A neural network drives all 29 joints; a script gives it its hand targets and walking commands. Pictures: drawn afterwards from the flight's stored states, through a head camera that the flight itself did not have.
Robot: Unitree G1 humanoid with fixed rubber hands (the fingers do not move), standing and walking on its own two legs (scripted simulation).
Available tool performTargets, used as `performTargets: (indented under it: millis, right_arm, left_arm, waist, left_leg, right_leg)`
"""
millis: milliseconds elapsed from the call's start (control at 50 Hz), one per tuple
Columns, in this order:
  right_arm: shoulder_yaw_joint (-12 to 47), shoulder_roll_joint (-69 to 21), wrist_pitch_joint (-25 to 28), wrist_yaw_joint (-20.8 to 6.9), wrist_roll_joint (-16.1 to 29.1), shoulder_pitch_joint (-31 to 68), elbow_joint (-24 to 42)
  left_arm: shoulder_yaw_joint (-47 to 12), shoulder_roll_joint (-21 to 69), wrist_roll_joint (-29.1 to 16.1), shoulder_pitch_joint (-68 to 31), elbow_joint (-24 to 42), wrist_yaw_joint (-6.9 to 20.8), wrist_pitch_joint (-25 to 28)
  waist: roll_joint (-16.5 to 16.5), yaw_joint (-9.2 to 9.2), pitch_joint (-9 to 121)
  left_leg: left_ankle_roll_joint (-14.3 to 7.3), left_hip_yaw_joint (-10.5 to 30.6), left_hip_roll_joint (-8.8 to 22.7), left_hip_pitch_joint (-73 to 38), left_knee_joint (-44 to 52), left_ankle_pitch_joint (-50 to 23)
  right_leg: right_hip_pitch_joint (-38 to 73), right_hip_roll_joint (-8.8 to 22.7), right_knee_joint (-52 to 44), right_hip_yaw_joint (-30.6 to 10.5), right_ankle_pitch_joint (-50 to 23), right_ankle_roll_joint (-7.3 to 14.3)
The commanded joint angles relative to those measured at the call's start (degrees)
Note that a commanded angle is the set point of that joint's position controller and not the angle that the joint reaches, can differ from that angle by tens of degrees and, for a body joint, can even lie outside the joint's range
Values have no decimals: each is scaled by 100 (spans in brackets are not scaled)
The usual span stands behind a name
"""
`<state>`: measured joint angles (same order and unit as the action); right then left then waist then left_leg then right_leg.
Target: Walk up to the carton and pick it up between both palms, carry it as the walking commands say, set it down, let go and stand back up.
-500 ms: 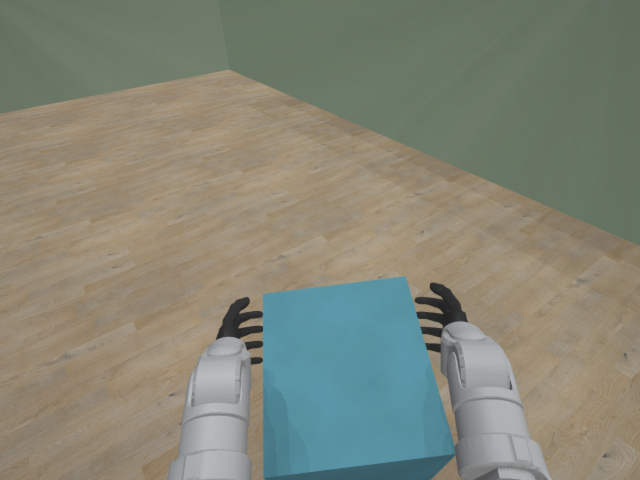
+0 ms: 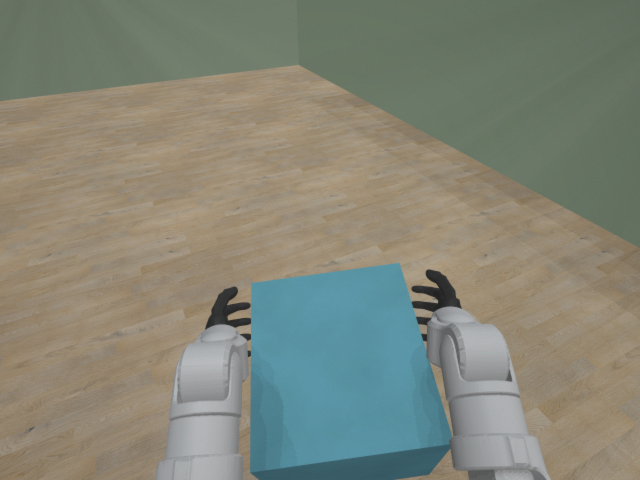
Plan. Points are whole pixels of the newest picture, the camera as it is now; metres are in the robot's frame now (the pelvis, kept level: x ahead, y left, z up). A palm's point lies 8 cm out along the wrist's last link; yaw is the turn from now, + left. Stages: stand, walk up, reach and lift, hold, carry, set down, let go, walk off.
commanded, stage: carry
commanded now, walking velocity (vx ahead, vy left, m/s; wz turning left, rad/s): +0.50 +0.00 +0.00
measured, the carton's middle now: (339, 378) +0.29 +0.01 +0.00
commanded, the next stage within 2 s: none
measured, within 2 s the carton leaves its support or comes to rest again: neither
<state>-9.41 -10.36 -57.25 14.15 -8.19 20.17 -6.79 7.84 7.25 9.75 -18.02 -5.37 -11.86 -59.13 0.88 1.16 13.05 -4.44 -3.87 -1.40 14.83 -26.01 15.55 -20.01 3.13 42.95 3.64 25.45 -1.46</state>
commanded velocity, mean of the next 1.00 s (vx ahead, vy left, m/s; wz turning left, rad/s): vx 0.50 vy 0.00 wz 0.00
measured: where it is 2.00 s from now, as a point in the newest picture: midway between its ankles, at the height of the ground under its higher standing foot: (298, 304)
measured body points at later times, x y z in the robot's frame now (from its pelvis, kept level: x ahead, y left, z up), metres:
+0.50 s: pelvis +0.26 -0.01 -0.01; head +0.26 +0.00 +0.44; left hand +0.55 +0.16 +0.06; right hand +0.57 -0.13 +0.06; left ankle +0.15 +0.06 -0.67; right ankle +0.29 -0.09 -0.74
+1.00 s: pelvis +0.57 +0.08 +0.01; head +0.58 +0.10 +0.46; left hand +0.88 +0.22 +0.07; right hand +0.87 -0.07 +0.08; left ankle +0.53 +0.15 -0.74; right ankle +0.63 -0.06 -0.68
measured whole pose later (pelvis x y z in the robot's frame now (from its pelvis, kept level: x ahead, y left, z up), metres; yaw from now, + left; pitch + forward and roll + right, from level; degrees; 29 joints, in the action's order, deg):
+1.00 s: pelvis +0.57 +0.08 +0.01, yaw +3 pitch +4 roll -2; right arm -9.6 -9.1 -69.7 15.1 -5.4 16.6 8.5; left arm 6.5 10.2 7.7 -20.2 4.4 -15.6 -70.7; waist 0.7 -2.2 3.9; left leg -3.1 -11.3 1.8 9.1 -18.5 13.4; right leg -32.0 4.0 48.9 5.5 16.1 -1.2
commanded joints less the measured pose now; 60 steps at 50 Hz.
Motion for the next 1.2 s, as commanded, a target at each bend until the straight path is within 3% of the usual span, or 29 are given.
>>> performTargets:
  millis: [0, 40, 60, 220, 260, 280, 300, 320, 340, 380, 440, 520, 560, 640, 680, 700, 720, 740, 760, 780, 800, 840, 900, 1000, 1060, 1120, 1140, 1160, 1180]
  right_arm:
    - [3612, -5766, -710, -2294, 2249, 3207, 1063]
    - [3456, -5619, -905, -2267, 2310, 3181, 1150]
    - [3496, -5716, -991, -2283, 2441, 3429, 1314]
    - [3495, -5629, -1390, -2403, 2638, 3348, 1557]
    - [3524, -5648, -1462, -2382, 2665, 3227, 1512]
    - [3551, -5638, -1483, -2387, 2614, 3117, 1405]
    - [3652, -5576, -1508, -2347, 2614, 3234, 1495]
    - [3788, -5696, -1551, -2336, 2704, 3344, 1660]
    - [3878, -5721, -1570, -2345, 2694, 3148, 1588]
    - [3933, -5789, -1535, -2382, 2767, 3059, 1559]
    - [4151, -5887, -1367, -2416, 2954, 3394, 1920]
    - [3961, -5894, -1226, -2276, 2829, 3465, 2350]
    - [3781, -5759, -1211, -2214, 2605, 2935, 2121]
    - [3729, -5740, -1240, -2176, 2362, 2533, 1878]
    - [3647, -5707, -1275, -2199, 2337, 2304, 1574]
    - [3638, -5712, -1309, -2241, 2329, 2131, 1382]
    - [3575, -5531, -1327, -2256, 2212, 2067, 1178]
    - [3521, -5524, -1341, -2292, 2160, 1941, 892]
    - [3512, -5458, -1305, -2284, 2127, 1985, 905]
    - [3617, -5633, -1285, -2290, 2175, 1984, 940]
    - [3723, -5645, -1219, -2306, 2271, 2493, 1347]
    - [3901, -5917, -1126, -2301, 2490, 2926, 1844]
    - [3960, -6004, -1121, -2383, 2836, 3418, 2145]
    - [3871, -5636, -1179, -2475, 2935, 3016, 2259]
    - [3797, -5510, -1303, -2472, 2688, 2576, 1824]
    - [3807, -5391, -1368, -2413, 2495, 2496, 1801]
    - [3889, -5459, -1390, -2398, 2523, 2589, 1879]
    - [3874, -5529, -1441, -2394, 2595, 2725, 1858]
    - [3965, -5625, -1464, -2415, 2621, 2633, 1784]
  left_arm:
    - [-3977, 6473, -3069, -3782, 609, 2253, -538]
    - [-3830, 6457, -3051, -3462, 529, 2185, -772]
    - [-3714, 6463, -2994, -3504, 619, 2154, -819]
    - [-3794, 6225, -2822, -3839, 1635, 1886, -1158]
    - [-3657, 6155, -2728, -3499, 1488, 1879, -1227]
    - [-3618, 6137, -2713, -3599, 1518, 1907, -1241]
    - [-3418, 6069, -2568, -2964, 1177, 1935, -1265]
    - [-3321, 5961, -2487, -2927, 1229, 1948, -1251]
    - [-3409, 6072, -2499, -3013, 1131, 1962, -1246]
    - [-3441, 6252, -2449, -2835, 1143, 1943, -1180]
    - [-3535, 6527, -2657, -3032, 1388, 1976, -990]
    - [-3808, 6703, -3013, -3454, 1943, 2008, -896]
    - [-3894, 6518, -3082, -3354, 2134, 2022, -887]
    - [-3931, 6211, -2969, -3097, 2019, 2068, -981]
    - [-3842, 6123, -2840, -2872, 1657, 2104, -1096]
    - [-3798, 5980, -2732, -2824, 1644, 2096, -1136]
    - [-3790, 6010, -2725, -2927, 1489, 2132, -1187]
    - [-3761, 6005, -2692, -2817, 1252, 2143, -1226]
    - [-3674, 5932, -2691, -2774, 1098, 2172, -1267]
    - [-3767, 5934, -2782, -2805, 1170, 2201, -1216]
    - [-3785, 6146, -2791, -3019, 1021, 2216, -1160]
    - [-3737, 6481, -3001, -3238, 1296, 2208, -1059]
    - [-3725, 6632, -2972, -3435, 1548, 2103, -934]
    - [-3778, 6306, -2666, -2959, 2028, 1808, -885]
    - [-3784, 6125, -2536, -2724, 1758, 1821, -960]
    - [-3751, 6092, -2545, -2720, 1557, 1928, -1058]
    - [-3726, 6119, -2574, -2548, 1552, 1956, -1047]
    - [-3647, 6023, -2530, -2626, 1471, 1979, -1081]
    - [-3686, 6048, -2515, -2768, 1405, 2008, -1108]
  waist:
    - [-612, -248, 549]
    - [-913, -231, 694]
    - [-756, -232, 572]
    - [-1237, -267, 315]
    - [-1241, -201, 615]
    - [-854, -139, 925]
    - [-306, 26, 1539]
    - [918, 109, 2287]
    - [1423, 25, 2128]
    - [869, 22, 1949]
    - [522, -26, 1267]
    - [608, -25, 1031]
    - [761, -40, 968]
    - [757, -27, 779]
    - [190, -112, 877]
    - [-133, -242, 1169]
    - [-1417, -309, 1418]
    - [-2228, -248, 999]
    - [-1507, -298, 921]
    - [-700, -323, 891]
    - [-405, -290, 478]
    - [-240, -244, 658]
    - [-669, -214, 705]
    - [-1272, -199, 770]
    - [-996, -216, 353]
    - [-701, -136, 963]
    - [-395, 18, 1553]
    - [485, 146, 1914]
    - [1252, 30, 1528]
  left_leg:
    - [-313, 2236, 1777, -2309, 1562, -964]
    - [-364, 1607, 1612, -2335, 1506, -834]
    - [-319, 1437, 1502, -2328, 1531, -848]
    - [-76, 856, 1300, -2079, 1177, -3146]
    - [11, 331, 1136, -1776, 246, -4543]
    - [140, 21, 1005, -1208, -516, -4712]
    - [248, -64, 797, 4, -1441, -3955]
    - [429, -273, 375, 1288, -3268, -1581]
    - [447, 82, -196, 2579, -4146, 1502]
    - [354, 598, 220, 3059, -4472, 1066]
    - [452, 500, 683, 2441, -2946, 683]
    - [429, 65, 560, 1643, -1499, 343]
    - [380, -200, 534, 1165, -972, -339]
    - [378, -774, 295, 431, -249, -1130]
    - [276, -975, 106, -574, 171, -814]
    - [66, -607, 397, -1741, 172, -513]
    - [-318, 1534, 1819, -2697, 635, -339]
    - [-744, 3154, 2663, -3426, 1011, -1229]
    - [-1044, 3040, 2708, -3399, 909, -1472]
    - [-955, 2860, 2687, -3123, 988, -1744]
    - [-573, 2350, 2408, -2469, 1121, -1924]
    - [-475, 1808, 2302, -2173, 1294, -1757]
    - [-374, 1007, 1997, -1954, 1688, -991]
    - [-139, -1, 1556, -2553, 1383, -2787]
    - [-21, -268, 1479, -2096, 1229, -3110]
    - [192, -898, 1191, -1400, -384, -4048]
    - [336, -918, 1004, -599, -1366, -3694]
    - [485, -912, 698, 356, -2950, -1880]
    - [473, -502, 68, 1841, -3876, 1337]
  right_leg:
    - [-2474, 114, 430, -22, -616, -76]
    - [-2343, 103, 169, 136, -1137, -187]
    - [-2301, 65, 116, 199, -1126, -198]
    - [-1402, -256, -844, 614, -1982, -78]
    - [-183, -567, -1566, 954, -1863, 122]
    - [982, -565, -1934, 983, -2212, 249]
    - [2716, -117, -1811, 302, -2040, 567]
    - [4147, 1606, -1902, -2018, -1828, 1108]
    - [4882, 2236, -2133, -3174, -2994, 1551]
    - [4506, 2108, -2056, -2675, -4054, 1673]
    - [2945, 1591, -2837, -1505, -2580, 1132]
    - [2298, 1558, -3313, -970, -1726, 1159]
    - [2023, 1420, -3329, -508, -1397, 961]
    - [1710, 1149, -2969, 79, -2178, 694]
    - [1391, 797, -1808, 554, -3152, 497]
    - [564, 639, -941, 801, -3025, 292]
    - [-657, 111, 751, 1051, -1520, -74]
    - [-2108, -314, 1750, 581, 454, -101]
    - [-2430, 63, 1877, -72, 598, 20]
    - [-2613, 130, 2132, -69, 459, 15]
    - [-2386, 268, 2014, -239, 56, 86]
    - [-2031, 371, 1417, -282, -351, 84]
    - [-1704, 258, 634, 26, -966, 13]
    - [-1412, -35, -780, 574, -2088, 46]
    - [-698, -255, -1330, 956, -2452, 151]
    - [1288, -418, -1872, 1173, -2279, 397]
    - [2658, -129, -1635, 701, -2107, 614]
    - [3496, 1156, -1826, -1167, -1947, 992]
    - [4110, 2042, -2228, -2921, -2966, 1567]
